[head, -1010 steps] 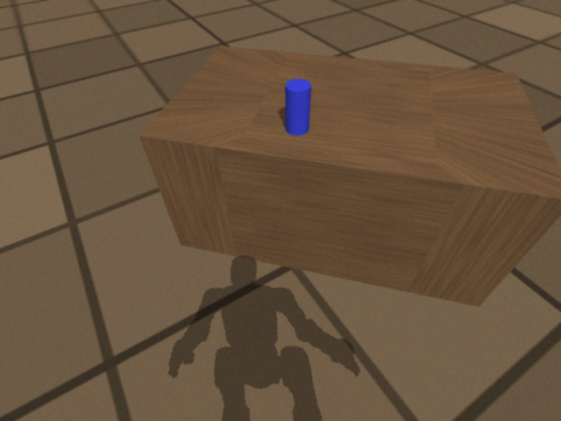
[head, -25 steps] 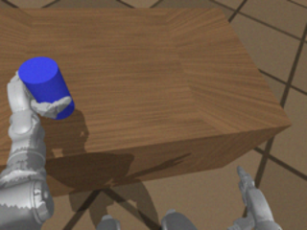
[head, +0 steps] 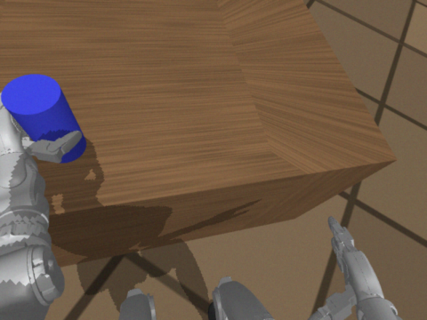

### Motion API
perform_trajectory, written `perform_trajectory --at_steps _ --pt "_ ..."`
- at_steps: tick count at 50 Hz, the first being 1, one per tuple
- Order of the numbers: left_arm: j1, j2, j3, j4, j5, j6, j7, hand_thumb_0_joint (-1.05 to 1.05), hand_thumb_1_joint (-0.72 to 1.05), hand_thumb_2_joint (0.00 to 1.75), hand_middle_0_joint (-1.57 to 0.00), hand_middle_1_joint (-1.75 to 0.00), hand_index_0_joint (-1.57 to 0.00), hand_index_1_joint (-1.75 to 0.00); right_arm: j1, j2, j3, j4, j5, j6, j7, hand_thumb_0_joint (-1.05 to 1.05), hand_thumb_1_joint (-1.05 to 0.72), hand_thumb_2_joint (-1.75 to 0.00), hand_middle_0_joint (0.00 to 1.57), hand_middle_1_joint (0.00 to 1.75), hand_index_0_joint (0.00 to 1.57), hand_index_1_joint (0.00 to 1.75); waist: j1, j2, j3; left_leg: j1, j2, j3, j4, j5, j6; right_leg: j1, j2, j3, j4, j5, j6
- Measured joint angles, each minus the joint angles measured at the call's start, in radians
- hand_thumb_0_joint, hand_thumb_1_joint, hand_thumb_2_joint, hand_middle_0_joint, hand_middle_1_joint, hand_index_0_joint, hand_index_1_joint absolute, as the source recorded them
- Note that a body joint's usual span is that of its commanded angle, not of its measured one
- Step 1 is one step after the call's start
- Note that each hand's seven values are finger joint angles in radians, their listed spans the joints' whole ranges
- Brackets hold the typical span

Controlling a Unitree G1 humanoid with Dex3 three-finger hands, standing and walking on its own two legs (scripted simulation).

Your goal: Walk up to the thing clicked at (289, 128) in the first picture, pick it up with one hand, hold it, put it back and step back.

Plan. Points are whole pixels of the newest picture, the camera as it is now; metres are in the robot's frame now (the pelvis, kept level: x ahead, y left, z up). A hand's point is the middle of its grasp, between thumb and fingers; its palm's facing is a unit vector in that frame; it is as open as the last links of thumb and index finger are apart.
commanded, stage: lower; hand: left
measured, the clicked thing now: (51, 123) +0.50 +0.22 +0.02
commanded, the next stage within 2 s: loosen in 0.34 s
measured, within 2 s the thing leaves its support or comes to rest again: rests again in 0.16 s
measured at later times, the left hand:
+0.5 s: hand (50, 128) +0.50 +0.22 +0.00, palm faces +0.24 -0.97 -0.01, open 10.8 cm
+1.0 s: hand (48, 125) +0.51 +0.22 +0.00, palm faces +0.24 -0.97 +0.00, open 15.1 cm
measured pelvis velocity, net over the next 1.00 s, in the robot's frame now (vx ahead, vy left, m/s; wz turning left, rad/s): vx -0.01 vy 0.00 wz -0.01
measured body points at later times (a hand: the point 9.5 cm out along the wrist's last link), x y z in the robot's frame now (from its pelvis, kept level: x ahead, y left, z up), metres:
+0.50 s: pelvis -0.01 +0.00 -0.02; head +0.14 +0.05 +0.40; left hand +0.49 +0.27 +0.00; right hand +0.16 -0.26 -0.02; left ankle +0.02 +0.12 -0.64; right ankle +0.00 -0.14 -0.64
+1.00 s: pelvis -0.01 +0.00 -0.02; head +0.14 +0.05 +0.39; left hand +0.49 +0.28 +0.00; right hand +0.14 -0.26 -0.02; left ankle +0.02 +0.12 -0.64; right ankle +0.00 -0.14 -0.64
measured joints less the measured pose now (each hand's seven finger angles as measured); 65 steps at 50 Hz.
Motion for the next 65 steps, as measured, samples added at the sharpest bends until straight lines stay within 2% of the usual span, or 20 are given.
perform_trajectory --at_steps 19,28,32,38,44,51,57,65 --pt "-0.037 0.033 0.016 0.060 0.003 -0.038 -0.009 -0.01 -0.56 1.14 -0.66 -1.04 -0.70 -1.06 0.007 0.000 0.015 -0.030 -0.005 0.005 0.008 -0.01 0.50 -0.06 0.06 0.05 0.06 0.05 -0.012 0.015 -0.013 -0.089 -0.001 -0.003 0.072 -0.018 0.004 -0.088 0.000 0.001 0.074 -0.019 0.004" --pt "-0.066 0.054 0.020 0.082 0.015 -0.044 -0.003 -0.01 -0.56 1.13 -0.68 -1.02 -0.72 -1.04 0.020 -0.006 0.016 -0.056 -0.011 0.000 0.013 -0.01 0.50 -0.06 0.06 0.05 0.06 0.05 -0.026 0.012 -0.021 -0.125 -0.003 -0.015 0.099 -0.014 -0.001 -0.122 0.000 -0.010 0.104 -0.021 -0.002" --pt "-0.071 0.062 0.026 0.085 0.010 -0.040 -0.004 -0.01 -0.54 1.03 -0.71 -0.95 -0.76 -0.97 0.028 -0.009 0.015 -0.062 -0.008 0.001 0.010 -0.01 0.50 -0.05 0.06 0.05 0.06 0.05 -0.028 0.015 -0.017 -0.132 -0.002 -0.016 0.104 -0.012 -0.002 -0.130 0.001 -0.010 0.111 -0.020 -0.003" --pt "-0.087 0.074 0.036 0.089 0.004 -0.036 -0.008 -0.01 -0.54 0.76 -0.75 -0.84 -0.78 -0.83 0.025 -0.011 0.021 -0.076 -0.006 0.002 0.003 -0.01 0.50 -0.05 0.06 0.05 0.06 0.05 -0.032 0.011 -0.017 -0.139 -0.001 -0.012 0.105 -0.010 -0.002 -0.141 0.002 -0.006 0.116 -0.019 -0.003" --pt "-0.088 0.082 0.037 0.088 0.006 -0.032 -0.022 0.00 -0.59 0.47 -0.64 -0.62 -0.66 -0.61 0.031 -0.014 0.021 -0.085 -0.006 -0.001 0.003 -0.01 0.50 -0.05 0.06 0.05 0.06 0.05 -0.035 0.010 -0.023 -0.142 0.000 -0.014 0.107 -0.013 -0.003 -0.142 0.003 -0.008 0.115 -0.020 -0.003" --pt "-0.073 0.067 0.032 0.059 -0.003 -0.019 -0.027 -0.01 -0.61 0.25 -0.46 -0.40 -0.47 -0.39 0.040 -0.011 0.018 -0.071 -0.004 0.006 0.004 -0.01 0.51 -0.05 0.06 0.05 0.06 0.05 -0.026 0.014 -0.025 -0.141 0.000 -0.013 0.109 -0.018 -0.001 -0.140 0.003 -0.006 0.114 -0.024 -0.002" --pt "-0.064 0.067 0.046 0.049 0.006 -0.011 -0.020 -0.01 -0.61 0.14 -0.28 -0.24 -0.29 -0.23 0.034 -0.017 0.014 -0.101 -0.003 0.015 0.002 -0.01 0.51 -0.05 0.06 0.05 0.06 0.05 -0.027 0.013 -0.024 -0.131 0.001 -0.007 0.106 -0.021 0.001 -0.133 0.004 -0.001 0.112 -0.025 0.000" --pt "-0.042 0.093 0.091 -0.048 0.002 0.048 -0.030 -0.02 -0.61 0.07 -0.13 -0.11 -0.14 -0.10 0.064 -0.030 -0.007 -0.140 0.008 0.030 -0.012 -0.01 0.51 -0.05 0.06 0.05 0.06 0.05 -0.027 -0.011 -0.017 -0.051 0.005 -0.002 0.056 -0.014 -0.003 -0.055 0.007 0.003 0.061 -0.014 -0.002"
